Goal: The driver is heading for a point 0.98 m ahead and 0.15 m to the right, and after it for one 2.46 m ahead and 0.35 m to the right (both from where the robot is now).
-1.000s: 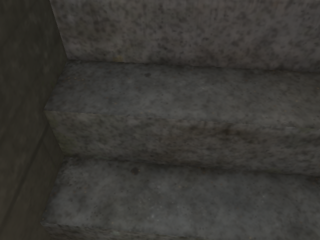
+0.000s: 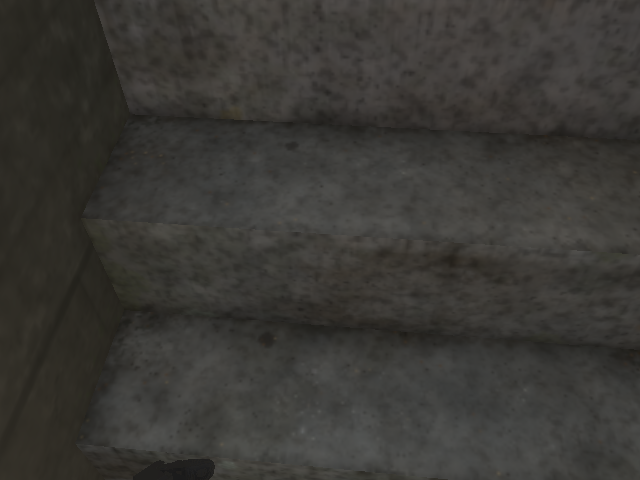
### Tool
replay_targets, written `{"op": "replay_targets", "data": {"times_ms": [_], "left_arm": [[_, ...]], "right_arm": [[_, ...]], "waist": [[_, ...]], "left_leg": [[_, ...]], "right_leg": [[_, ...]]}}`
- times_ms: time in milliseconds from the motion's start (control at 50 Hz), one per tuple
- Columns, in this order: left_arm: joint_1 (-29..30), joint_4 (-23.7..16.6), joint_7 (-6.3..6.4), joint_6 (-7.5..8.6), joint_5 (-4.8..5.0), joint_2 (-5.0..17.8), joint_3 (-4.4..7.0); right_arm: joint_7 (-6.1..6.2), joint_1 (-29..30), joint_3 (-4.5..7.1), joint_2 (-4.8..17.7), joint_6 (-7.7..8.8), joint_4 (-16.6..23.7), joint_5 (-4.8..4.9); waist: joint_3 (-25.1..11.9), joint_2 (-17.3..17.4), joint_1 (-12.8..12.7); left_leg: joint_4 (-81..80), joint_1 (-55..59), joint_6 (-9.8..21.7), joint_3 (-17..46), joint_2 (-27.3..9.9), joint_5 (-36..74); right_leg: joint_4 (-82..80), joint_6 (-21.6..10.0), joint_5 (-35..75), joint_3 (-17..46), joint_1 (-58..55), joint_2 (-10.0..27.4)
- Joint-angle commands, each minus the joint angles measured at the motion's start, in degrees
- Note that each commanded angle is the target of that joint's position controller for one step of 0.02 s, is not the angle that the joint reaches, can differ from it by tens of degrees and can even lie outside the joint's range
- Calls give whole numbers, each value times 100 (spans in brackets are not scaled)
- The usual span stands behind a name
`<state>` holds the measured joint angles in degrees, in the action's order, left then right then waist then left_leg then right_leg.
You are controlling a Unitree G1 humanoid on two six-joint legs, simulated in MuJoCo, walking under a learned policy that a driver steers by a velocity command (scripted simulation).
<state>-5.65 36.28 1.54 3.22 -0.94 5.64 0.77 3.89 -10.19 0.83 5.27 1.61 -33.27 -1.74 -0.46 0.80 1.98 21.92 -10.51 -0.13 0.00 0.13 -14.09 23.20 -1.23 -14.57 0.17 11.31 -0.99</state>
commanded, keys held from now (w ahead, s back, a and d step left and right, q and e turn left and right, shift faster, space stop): w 1.00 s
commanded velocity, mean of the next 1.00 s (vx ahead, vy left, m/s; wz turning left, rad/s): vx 0.50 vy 0.00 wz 0.00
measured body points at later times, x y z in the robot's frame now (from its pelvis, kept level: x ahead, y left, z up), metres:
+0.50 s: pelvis +0.00 +0.00 +0.00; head +0.03 -0.01 +0.45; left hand +0.22 +0.19 -0.08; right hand +0.17 -0.20 -0.09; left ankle -0.03 +0.12 -0.74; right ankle -0.03 -0.11 -0.74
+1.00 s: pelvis +0.00 +0.00 +0.00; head +0.03 -0.01 +0.45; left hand +0.22 +0.19 -0.08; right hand +0.17 -0.20 -0.09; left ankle -0.03 +0.12 -0.74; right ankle -0.03 -0.11 -0.74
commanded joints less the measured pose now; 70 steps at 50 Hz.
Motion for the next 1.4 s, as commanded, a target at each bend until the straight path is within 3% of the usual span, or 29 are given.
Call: {"op": "replay_targets", "data": {"times_ms": [20, 360, 940, 1400], "left_arm": [[378, -509, 12, 105, 5, 338, 89], [453, -494, 1, 102, -6, 317, 86], [412, -453, -3, 101, 4, 346, 97], [383, -720, 37, 120, -22, 381, 73]], "right_arm": [[16, 195, 66, 251, 104, 483, 9], [31, 179, 54, 210, 127, 445, 4], [36, 185, 55, 232, 154, 439, 5], [-5, 348, 11, 255, 149, 399, 10]], "waist": [[-643, -76, 1], [-677, -179, 28], [-672, -68, -4], [-697, -63, 4]], "left_leg": [[-97, 426, 243, 532, -694, 1652], [-158, 431, 255, 517, -712, 1577], [-160, 421, 256, 497, -714, 1664], [-104, 377, 233, 493, -692, 1699]], "right_leg": [[-236, -138, 1779, 595, -110, 794], [-248, -152, 1878, 573, -143, 794], [-243, -154, 1879, 565, -163, 800], [-205, -94, 1746, 565, -124, 772]]}}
